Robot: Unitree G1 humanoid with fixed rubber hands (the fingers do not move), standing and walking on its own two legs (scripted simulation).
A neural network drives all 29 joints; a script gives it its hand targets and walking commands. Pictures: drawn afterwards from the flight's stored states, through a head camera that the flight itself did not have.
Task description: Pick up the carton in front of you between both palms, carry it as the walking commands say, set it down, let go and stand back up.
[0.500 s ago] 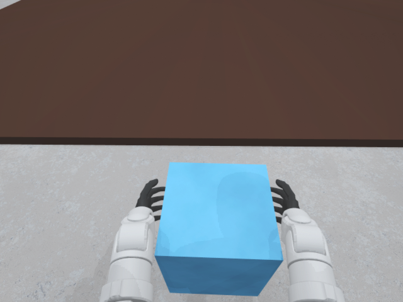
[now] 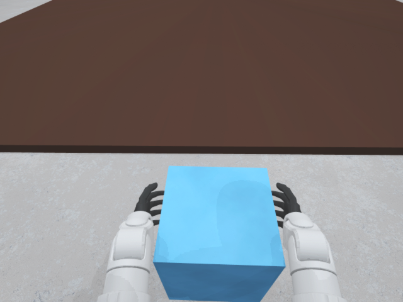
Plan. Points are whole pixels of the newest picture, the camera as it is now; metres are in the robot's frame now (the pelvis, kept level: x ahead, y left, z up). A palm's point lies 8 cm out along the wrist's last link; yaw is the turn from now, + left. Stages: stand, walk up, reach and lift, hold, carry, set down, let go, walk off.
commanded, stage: hold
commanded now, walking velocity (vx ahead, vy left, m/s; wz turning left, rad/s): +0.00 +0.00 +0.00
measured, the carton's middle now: (215, 236) +0.28 +0.00 -0.03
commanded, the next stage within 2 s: carry in 0.60 s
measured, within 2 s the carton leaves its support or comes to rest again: neither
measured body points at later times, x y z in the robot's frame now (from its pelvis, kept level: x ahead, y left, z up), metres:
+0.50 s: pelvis -0.01 +0.00 +0.00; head -0.06 +0.00 +0.45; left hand +0.29 +0.15 +0.04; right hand +0.29 -0.15 +0.04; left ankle +0.02 +0.12 -0.75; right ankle +0.00 -0.12 -0.75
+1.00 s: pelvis +0.09 -0.01 +0.00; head +0.07 -0.01 +0.45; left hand +0.38 +0.13 +0.09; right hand +0.38 -0.17 +0.10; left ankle +0.12 +0.09 -0.73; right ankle +0.00 -0.12 -0.75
